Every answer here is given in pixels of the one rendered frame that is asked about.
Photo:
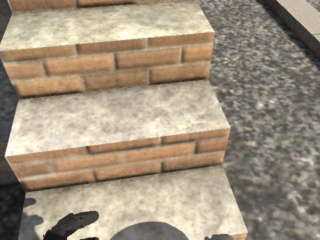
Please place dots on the left robot hand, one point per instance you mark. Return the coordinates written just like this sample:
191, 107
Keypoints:
71, 223

